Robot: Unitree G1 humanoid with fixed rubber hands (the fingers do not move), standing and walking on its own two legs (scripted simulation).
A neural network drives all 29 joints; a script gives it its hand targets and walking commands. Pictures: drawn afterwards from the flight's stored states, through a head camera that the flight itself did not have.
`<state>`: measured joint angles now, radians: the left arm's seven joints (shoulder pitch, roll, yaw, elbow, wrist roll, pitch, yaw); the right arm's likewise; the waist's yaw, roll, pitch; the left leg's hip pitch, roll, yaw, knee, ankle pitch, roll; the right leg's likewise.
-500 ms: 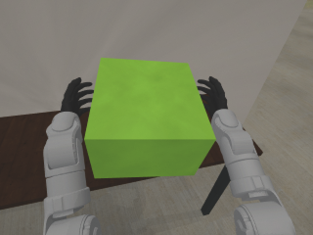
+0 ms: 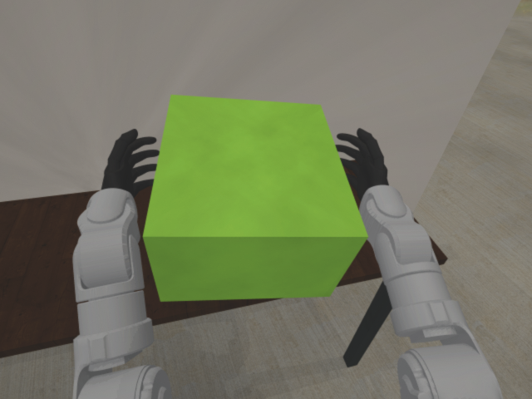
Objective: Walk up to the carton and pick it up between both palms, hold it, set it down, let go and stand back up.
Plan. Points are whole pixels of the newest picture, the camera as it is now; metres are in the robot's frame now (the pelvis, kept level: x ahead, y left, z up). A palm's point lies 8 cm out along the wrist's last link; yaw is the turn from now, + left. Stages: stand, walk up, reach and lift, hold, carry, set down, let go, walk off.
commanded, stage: hold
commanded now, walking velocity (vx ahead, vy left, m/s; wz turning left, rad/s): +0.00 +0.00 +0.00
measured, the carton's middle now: (248, 193) +0.40 +0.01 +0.14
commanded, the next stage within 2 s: none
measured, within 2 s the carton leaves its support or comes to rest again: neither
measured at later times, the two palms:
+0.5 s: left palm (121, 192) +0.35 +0.18 +0.19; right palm (367, 183) +0.36 -0.16 +0.18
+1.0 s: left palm (127, 192) +0.35 +0.18 +0.18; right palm (372, 185) +0.36 -0.17 +0.18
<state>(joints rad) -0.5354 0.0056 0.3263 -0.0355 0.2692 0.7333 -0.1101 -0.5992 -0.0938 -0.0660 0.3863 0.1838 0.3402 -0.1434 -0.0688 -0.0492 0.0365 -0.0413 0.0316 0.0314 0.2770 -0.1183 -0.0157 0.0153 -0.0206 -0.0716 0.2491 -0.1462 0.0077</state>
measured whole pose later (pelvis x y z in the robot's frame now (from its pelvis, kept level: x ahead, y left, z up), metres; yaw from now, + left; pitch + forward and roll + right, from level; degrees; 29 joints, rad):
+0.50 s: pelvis +0.01 +0.00 +0.00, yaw +0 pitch -7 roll +0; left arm -0.50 0.01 0.33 -0.05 0.27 0.73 -0.12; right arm -0.59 -0.10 -0.04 0.38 0.20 0.35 -0.16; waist -0.08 -0.06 0.04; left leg -0.03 0.03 0.02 0.28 -0.13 -0.02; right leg 0.03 -0.02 -0.08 0.24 -0.16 0.01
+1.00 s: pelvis +0.00 +0.00 +0.00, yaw +0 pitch -7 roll +0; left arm -0.54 0.00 0.34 -0.01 0.28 0.73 -0.11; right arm -0.62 -0.10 -0.06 0.42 0.19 0.34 -0.14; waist -0.07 -0.06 0.04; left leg -0.04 0.04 0.03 0.26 -0.11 -0.02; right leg 0.01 -0.02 -0.07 0.25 -0.15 0.00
